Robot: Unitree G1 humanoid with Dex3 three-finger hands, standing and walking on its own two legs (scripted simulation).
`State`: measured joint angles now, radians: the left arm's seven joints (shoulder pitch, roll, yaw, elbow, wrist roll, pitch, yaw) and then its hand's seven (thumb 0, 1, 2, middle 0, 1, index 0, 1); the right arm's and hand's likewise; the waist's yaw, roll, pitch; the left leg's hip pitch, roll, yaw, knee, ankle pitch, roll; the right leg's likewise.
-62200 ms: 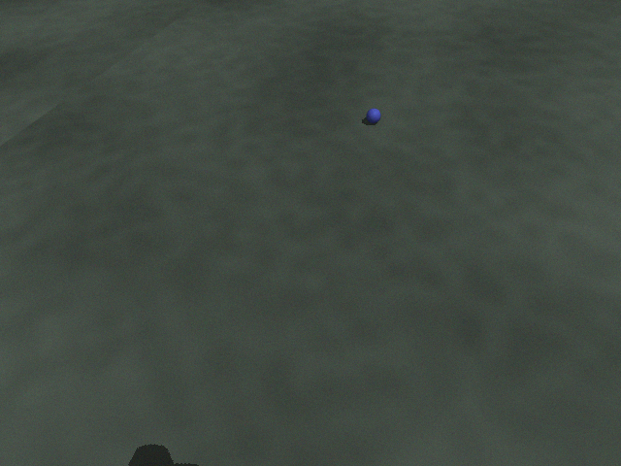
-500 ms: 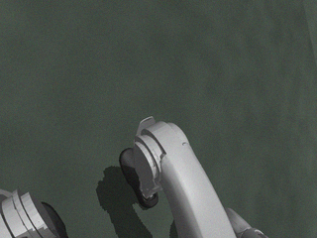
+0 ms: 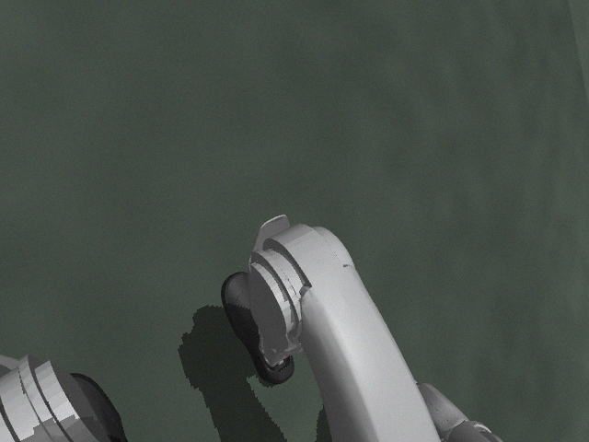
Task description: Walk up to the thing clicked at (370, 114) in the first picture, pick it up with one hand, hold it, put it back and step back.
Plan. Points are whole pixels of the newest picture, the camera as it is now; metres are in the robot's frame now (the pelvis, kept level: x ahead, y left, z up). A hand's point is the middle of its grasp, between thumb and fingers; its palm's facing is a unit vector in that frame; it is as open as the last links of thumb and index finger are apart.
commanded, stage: close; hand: left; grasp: from above
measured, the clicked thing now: out of the picture +0.52 +0.37 -0.27
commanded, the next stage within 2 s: settle in 1.06 s
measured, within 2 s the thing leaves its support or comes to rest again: leaves its support in 1.44 s
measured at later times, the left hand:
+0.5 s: hand out of the picture +0.50 +0.37 -0.24, palm faces -0.43 -0.15 -0.89, open 10.7 cm
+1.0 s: hand out of the picture +0.50 +0.37 -0.24, palm faces -0.42 -0.15 -0.90, open 10.6 cm
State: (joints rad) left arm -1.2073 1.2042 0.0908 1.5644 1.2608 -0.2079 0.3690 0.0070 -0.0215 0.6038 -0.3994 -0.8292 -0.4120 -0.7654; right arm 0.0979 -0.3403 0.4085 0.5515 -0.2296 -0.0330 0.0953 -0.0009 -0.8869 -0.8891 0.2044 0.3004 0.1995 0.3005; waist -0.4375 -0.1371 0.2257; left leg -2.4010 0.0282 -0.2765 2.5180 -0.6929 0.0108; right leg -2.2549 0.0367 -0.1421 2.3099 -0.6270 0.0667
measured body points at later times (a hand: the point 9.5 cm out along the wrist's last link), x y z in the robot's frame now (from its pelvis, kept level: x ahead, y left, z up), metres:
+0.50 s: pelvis +0.00 +0.00 +0.00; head +0.31 +0.13 +0.30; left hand +0.52 +0.37 -0.18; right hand +0.04 -0.25 -0.05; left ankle +0.06 +0.13 -0.28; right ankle +0.13 -0.13 -0.28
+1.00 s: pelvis +0.00 +0.00 +0.00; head +0.30 +0.14 +0.30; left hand +0.51 +0.37 -0.18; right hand +0.05 -0.25 -0.06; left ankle +0.06 +0.13 -0.28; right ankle +0.13 -0.13 -0.28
